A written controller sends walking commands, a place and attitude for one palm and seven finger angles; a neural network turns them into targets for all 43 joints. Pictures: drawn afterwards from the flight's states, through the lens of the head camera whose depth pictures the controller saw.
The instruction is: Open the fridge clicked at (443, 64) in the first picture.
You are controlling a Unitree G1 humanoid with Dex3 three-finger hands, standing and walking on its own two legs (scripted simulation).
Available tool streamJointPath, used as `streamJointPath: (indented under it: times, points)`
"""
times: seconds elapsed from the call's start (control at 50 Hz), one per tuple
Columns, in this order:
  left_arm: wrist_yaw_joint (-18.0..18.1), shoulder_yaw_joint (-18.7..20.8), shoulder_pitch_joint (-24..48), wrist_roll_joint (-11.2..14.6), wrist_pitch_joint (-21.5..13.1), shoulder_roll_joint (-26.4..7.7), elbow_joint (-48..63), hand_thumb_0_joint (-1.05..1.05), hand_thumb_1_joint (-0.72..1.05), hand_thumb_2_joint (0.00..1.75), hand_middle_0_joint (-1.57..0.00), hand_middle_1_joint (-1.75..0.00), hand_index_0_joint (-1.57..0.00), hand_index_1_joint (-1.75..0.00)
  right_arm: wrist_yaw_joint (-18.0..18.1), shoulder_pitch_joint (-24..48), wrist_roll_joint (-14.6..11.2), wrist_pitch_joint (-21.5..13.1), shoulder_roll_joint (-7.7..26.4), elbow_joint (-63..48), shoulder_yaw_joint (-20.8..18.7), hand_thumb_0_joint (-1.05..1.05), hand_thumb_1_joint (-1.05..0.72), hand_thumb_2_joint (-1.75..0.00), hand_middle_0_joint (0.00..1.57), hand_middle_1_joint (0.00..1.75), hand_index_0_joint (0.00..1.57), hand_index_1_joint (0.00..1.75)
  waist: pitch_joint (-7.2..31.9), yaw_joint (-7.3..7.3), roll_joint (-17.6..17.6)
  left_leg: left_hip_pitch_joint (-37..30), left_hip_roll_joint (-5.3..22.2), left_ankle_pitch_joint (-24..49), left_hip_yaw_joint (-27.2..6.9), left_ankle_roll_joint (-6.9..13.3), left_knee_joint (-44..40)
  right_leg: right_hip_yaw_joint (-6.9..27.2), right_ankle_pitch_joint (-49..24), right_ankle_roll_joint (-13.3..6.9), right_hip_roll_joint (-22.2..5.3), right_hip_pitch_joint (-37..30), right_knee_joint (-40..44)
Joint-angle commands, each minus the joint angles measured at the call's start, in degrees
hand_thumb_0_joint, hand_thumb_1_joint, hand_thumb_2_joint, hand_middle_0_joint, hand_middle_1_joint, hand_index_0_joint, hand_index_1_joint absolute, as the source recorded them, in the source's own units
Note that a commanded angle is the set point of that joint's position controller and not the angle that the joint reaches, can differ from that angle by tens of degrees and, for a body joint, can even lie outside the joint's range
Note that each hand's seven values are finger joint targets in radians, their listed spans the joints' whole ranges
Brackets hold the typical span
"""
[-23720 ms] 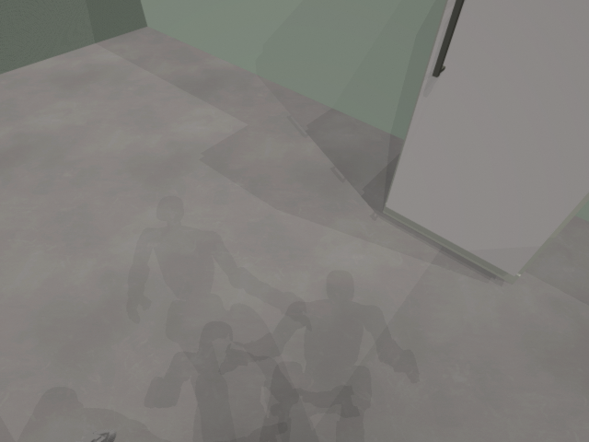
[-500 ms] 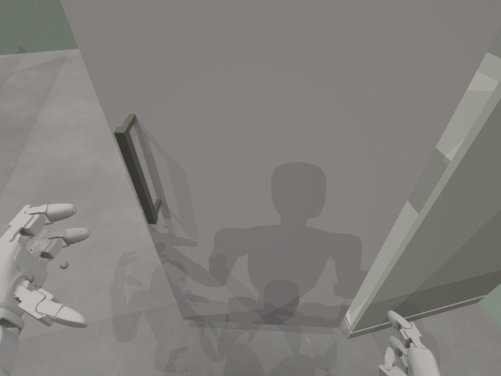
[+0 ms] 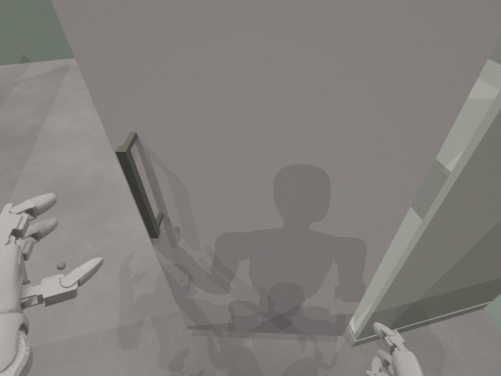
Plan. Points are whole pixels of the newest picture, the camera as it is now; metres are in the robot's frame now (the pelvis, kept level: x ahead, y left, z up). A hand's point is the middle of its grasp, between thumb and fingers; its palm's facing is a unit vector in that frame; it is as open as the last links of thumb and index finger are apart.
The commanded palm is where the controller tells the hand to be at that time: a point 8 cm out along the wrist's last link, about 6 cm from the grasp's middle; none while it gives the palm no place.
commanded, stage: draw the hand back to the body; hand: left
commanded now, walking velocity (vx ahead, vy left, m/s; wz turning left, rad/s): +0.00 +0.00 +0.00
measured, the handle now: (144, 190) +0.40 +0.26 +0.08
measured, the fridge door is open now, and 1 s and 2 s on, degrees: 73 73 73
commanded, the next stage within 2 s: step back with the hand held close in 0.62 s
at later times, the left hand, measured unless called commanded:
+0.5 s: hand (68, 257) +0.20 +0.27 +0.15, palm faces +0.47 -0.80 -0.37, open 7.5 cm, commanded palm +0.15 +0.29 +0.17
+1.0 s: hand (58, 268) +0.18 +0.27 +0.16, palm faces +0.38 -0.81 -0.45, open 7.4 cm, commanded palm +0.13 +0.31 +0.18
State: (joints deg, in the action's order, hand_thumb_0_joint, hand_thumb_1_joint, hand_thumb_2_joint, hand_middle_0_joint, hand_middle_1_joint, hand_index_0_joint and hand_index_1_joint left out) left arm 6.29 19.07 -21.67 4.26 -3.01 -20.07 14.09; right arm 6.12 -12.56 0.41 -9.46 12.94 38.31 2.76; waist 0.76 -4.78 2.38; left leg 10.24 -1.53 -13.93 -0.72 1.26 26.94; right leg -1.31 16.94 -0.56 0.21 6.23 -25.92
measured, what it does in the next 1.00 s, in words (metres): stands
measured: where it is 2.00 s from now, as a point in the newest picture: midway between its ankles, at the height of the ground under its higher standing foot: outside the picture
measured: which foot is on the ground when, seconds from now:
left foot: down 0.00-1.00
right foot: down 0.00-1.00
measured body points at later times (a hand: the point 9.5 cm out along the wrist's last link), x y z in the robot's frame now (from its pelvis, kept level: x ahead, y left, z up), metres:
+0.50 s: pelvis +0.01 -0.01 +0.00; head -0.01 -0.03 +0.45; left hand +0.17 +0.31 +0.17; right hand +0.20 -0.23 -0.08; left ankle +0.01 +0.11 -0.74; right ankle -0.03 -0.11 -0.74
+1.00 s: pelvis -0.02 +0.01 +0.00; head -0.01 +0.00 +0.45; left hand +0.16 +0.31 +0.18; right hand +0.17 -0.23 -0.07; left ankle +0.01 +0.11 -0.74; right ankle -0.03 -0.11 -0.74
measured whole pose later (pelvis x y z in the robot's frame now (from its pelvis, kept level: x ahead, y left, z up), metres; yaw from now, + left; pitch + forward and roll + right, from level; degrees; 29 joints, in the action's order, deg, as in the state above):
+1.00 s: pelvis -0.02 +0.01 +0.00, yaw +0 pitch +0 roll -1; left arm 5.9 21.1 -29.9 4.0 -6.6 -22.5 25.2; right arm 5.2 -9.7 -0.1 0.2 13.9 32.2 0.3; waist 0.7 -1.3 2.2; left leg 14.5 -1.0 -10.9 -0.5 1.7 25.1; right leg -1.2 12.8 0.1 0.7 9.8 -22.3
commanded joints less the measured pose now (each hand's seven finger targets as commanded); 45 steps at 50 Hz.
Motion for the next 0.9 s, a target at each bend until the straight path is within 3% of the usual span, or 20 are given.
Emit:
streamJointPath:
  times: [0.0, 0.04, 0.22, 0.26, 0.28, 0.36, 0.38, 0.46, 0.48, 0.52, 0.56, 0.58, 0.66, 0.68, 0.72, 0.74, 0.76, 0.78, 0.82, 0.88]
  points:
    - [0.9, 6.5, 6.0, -0.3, -3.7, -12.0, 14.3, 0.0, 0.5, 0.71, -0.21, -0.53, -0.21, -0.53, -0.1, 7.7, 0.2, -2.4, 6.6, -9.7, -2.6, 0.0, -0.9, -0.9, 0.2, 0.3, 0.2, 0.3, 3.5, 0.01, 0.4, -4.7, 1.8, 12.9, -1.1, 0.4, -5.0, -0.1, -12.3, -0.5, -0.5, 1.6, 5.1]
    - [0.9, 6.7, 6.0, -0.5, -3.8, -12.1, 16.3, 0.0, 0.57, 0.74, -0.21, -0.49, -0.21, -0.49, -0.3, 7.5, 0.3, -2.2, 6.5, -9.8, -2.7, 0.0, -0.9, -0.9, 0.2, 0.3, 0.2, 0.3, 4.9, 0.05, 1.9, -5.8, 1.7, 14.5, -1.0, 0.2, -4.9, -0.1, -13.5, -0.5, -0.6, 0.9, 4.9]
    - [0.4, 6.5, 3.3, -0.1, -3.1, -10.9, 18.2, 0.0, 0.9, 0.9, -0.2, -0.3, -0.2, -0.3, -0.8, 7.9, 0.3, -0.6, 5.8, -10.4, -3.0, 0.0, -0.9, -0.9, 0.2, 0.3, 0.2, 0.3, 3.3, 0.21, 0.1, -6.3, 2.0, 17.0, -0.1, 0.4, -4.9, -0.2, -16.6, -0.2, -0.7, -0.1, 5.4]
    - [0.3, 7.8, 2.8, -0.2, -3.0, -12.1, 17.2, 0.0, 0.9, 0.9, -0.2, -0.3, -0.2, -0.3, -0.6, 7.8, 0.5, -0.3, 6.3, -10.1, -3.2, 0.0, -0.9, -0.9, 0.2, 0.3, 0.2, 0.3, 3.4, 0.02, 0.0, -6.7, 1.8, 17.2, 0.2, 0.5, -4.9, -0.2, -17.4, -0.2, -0.5, 0.1, 6.3]
    - [0.1, 6.2, 1.3, 0.2, -2.6, -10.0, 15.8, 0.0, 0.9, 0.9, -0.2, -0.3, -0.2, -0.3, -0.7, 7.9, 0.2, 0.1, 5.6, -10.3, -3.1, 0.0, -0.9, -0.9, 0.2, 0.3, 0.2, 0.3, 1.7, 0.3, 0.1, -6.2, 2.1, 16.5, 0.3, 0.5, -5.0, -0.2, -16.7, -0.1, -0.9, 0.4, 5.8]
    - [0.1, 7.7, 3.2, 0.1, -2.8, -12.2, 16.9, 0.0, 0.9, 0.9, -0.2, -0.3, -0.2, -0.3, -0.5, 8.2, 0.4, 0.6, 6.3, -10.4, -3.2, 0.0, -0.9, -0.9, 0.2, 0.3, 0.2, 0.3, 3.2, -0.07, -0.1, -6.7, 1.6, 16.0, 0.4, 0.8, -5.0, 0.0, -17.1, -0.1, -0.7, -0.1, 6.9]
    - [0.0, 6.2, 3.1, 0.2, -2.7, -10.6, 17.5, 0.0, 0.9, 0.9, -0.2, -0.3, -0.2, -0.3, -0.5, 8.4, 0.2, 0.6, 5.7, -10.7, -3.2, 0.0, -0.9, -0.9, 0.2, 0.3, 0.2, 0.3, 3.0, 0.29, 0.7, -6.7, 1.7, 15.6, 0.6, 0.9, -4.8, 0.2, -16.7, 0.0, -1.0, -0.2, 6.3]
    - [0.3, 8.0, 4.1, -0.1, -2.9, -13.0, 18.6, 0.0, 0.9, 0.9, -0.2, -0.3, -0.2, -0.3, -0.3, 8.4, 0.6, 0.4, 6.2, -10.3, -3.3, 0.0, -0.9, -0.9, 0.2, 0.3, 0.2, 0.3, 4.5, -0.07, 0.1, -7.7, 1.4, 16.5, 0.5, 1.0, -4.7, 0.2, -18.1, 0.0, -0.7, -0.4, 7.2]
    - [0.2, 6.5, 3.3, 0.1, -2.9, -11.1, 18.5, 0.0, 0.9, 0.9, -0.2, -0.3, -0.2, -0.3, -0.4, 8.5, 0.4, 0.4, 5.7, -10.5, -3.1, 0.0, -0.9, -0.9, 0.2, 0.3, 0.2, 0.3, 3.9, 0.18, 0.5, -7.1, 1.6, 16.4, 0.4, 0.9, -4.8, 0.1, -17.7, 0.0, -1.0, -0.8, 6.3]
    - [0.4, 6.7, 3.7, 0.0, -3.0, -11.4, 18.9, 0.0, 0.9, 0.9, -0.2, -0.3, -0.2, -0.3, -0.4, 8.4, 0.4, 0.3, 5.6, -10.5, -3.2, 0.0, -0.9, -0.9, 0.2, 0.3, 0.2, 0.3, 4.0, 0.19, 1.9, -7.4, 1.4, 16.0, 0.5, 0.9, -4.9, 0.2, -17.2, -0.1, -1.0, -0.7, 6.4]
    - [0.4, 8.0, 3.8, 0.0, -3.1, -12.8, 18.1, 0.0, 0.9, 0.9, -0.2, -0.3, -0.2, -0.3, -0.3, 8.6, 0.6, 0.2, 6.1, -10.0, -3.3, 0.0, -0.9, -0.9, 0.2, 0.3, 0.2, 0.3, 3.4, -0.07, -0.3, -7.5, 1.3, 15.3, 0.4, 0.9, -5.1, 0.1, -16.7, 0.0, -0.7, 0.0, 7.8]
    - [0.3, 6.4, 2.7, 0.1, -3.0, -10.7, 17.3, 0.0, 0.9, 0.9, -0.2, -0.3, -0.2, -0.3, -0.4, 8.6, 0.4, 0.3, 5.5, -10.1, -3.2, 0.0, -0.9, -0.9, 0.2, 0.3, 0.2, 0.3, 2.2, 0.26, 0.3, -6.8, 1.6, 14.8, 0.5, 0.9, -5.2, 0.1, -16.0, 0.0, -1.0, -0.1, 7.1]
    - [0.2, 7.7, 3.5, 0.0, -3.3, -12.3, 17.1, 0.0, 0.9, 0.9, -0.2, -0.3, -0.2, -0.3, -0.3, 8.7, 0.6, 0.3, 6.1, -9.8, -3.4, 0.0, -0.9, -0.9, 0.2, 0.3, 0.2, 0.3, 2.5, -0.05, -0.3, -7.3, 1.3, 14.5, 0.4, 0.9, -5.6, 0.2, -15.8, 0.0, -0.6, 0.2, 8.2]
    - [0.1, 6.1, 2.7, 0.2, -3.1, -10.4, 16.9, 0.0, 0.9, 0.9, -0.2, -0.3, -0.2, -0.3, -0.4, 8.8, 0.3, 0.4, 5.6, -10.1, -3.3, 0.0, -0.9, -0.9, 0.2, 0.3, 0.2, 0.3, 1.9, 0.22, 0.3, -7.0, 1.7, 14.0, 0.5, 1.0, -5.7, 0.2, -14.9, 0.0, -1.0, 0.0, 7.4]
    - [0.2, 5.9, 6.7, 0.1, -3.7, -11.3, 20.7, 0.0, 0.9, 0.9, -0.2, -0.3, -0.2, -0.3, -0.4, 9.2, 0.4, 0.1, 5.7, -10.6, -3.2, 0.0, -0.9, -0.9, 0.2, 0.3, 0.2, 0.3, 3.5, 0.25, 0.6, -7.4, 1.3, 13.2, 0.3, 1.0, -5.7, 0.4, -14.3, 0.1, -1.0, -0.5, 7.6]
    - [1.1, 12.8, 11.9, -0.4, -6.0, -18.8, 23.5, 0.0, 0.9, 0.9, -0.2, -0.3, -0.2, -0.3, -0.7, 9.7, -0.3, 1.6, 6.9, -12.7, -3.3, 0.0, -0.9, -0.9, 0.2, 0.3, 0.2, 0.3, -1.4, 2.53, -1.2, -3.6, 2.3, 12.0, -0.9, 2.0, -2.3, 4.2, -17.8, 0.9, -3.7, 6.3, 11.2]
    - [1.1, 12.9, 10.5, -0.7, -6.8, -18.4, 20.9, 0.0, 0.9, 0.9, -0.2, -0.3, -0.2, -0.3, -0.5, 9.7, -0.1, 2.7, 6.4, -11.7, -3.2, 0.0, -0.9, -0.9, 0.2, 0.3, 0.2, 0.3, -0.8, 2.57, -2.4, -3.7, 2.0, 11.8, -1.3, 1.8, -1.2, 4.3, -20.7, 0.5, -5.3, 6.3, 11.1]
    - [0.7, 9.6, 3.0, -0.7, -6.4, -13.9, 17.2, 0.0, 0.9, 0.9, -0.2, -0.3, -0.2, -0.3, -0.6, 9.0, 0.2, 3.6, 6.1, -11.5, -3.5, 0.0, -0.9, -0.9, 0.2, 0.3, 0.2, 0.3, 0.1, 3.01, -5.5, -3.7, 2.2, 14.1, -1.2, 1.7, -0.1, 3.2, -23.5, 0.8, -5.8, 6.9, 10.2]
    - [0.3, 7.4, -2.4, -0.8, -6.3, -11.2, 18.4, 0.0, 0.9, 0.9, -0.2, -0.3, -0.2, -0.3, -1.1, 8.2, 0.0, 5.1, 6.4, -12.9, -3.9, 0.0, -0.9, -0.9, 0.2, 0.3, 0.2, 0.3, 4.3, 3.2, -1.8, -4.6, 2.7, 18.5, -0.7, 1.7, 0.0, 2.5, -26.1, 1.5, -5.9, 6.1, 8.0]
    - [0.8, 9.0, -6.1, -0.5, -6.7, -12.6, 21.8, 0.0, 0.9, 0.9, -0.2, -0.3, -0.2, -0.3, -0.9, 7.8, -0.2, 6.6, 6.9, -14.1, -4.3, 0.0, -0.9, -0.9, 0.2, 0.3, 0.2, 0.3, 8.4, 3.3, 1.3, -5.3, 3.6, 24.4, -1.4, 1.5, -1.4, 1.5, -24.7, 1.4, -4.4, 4.8, 6.0]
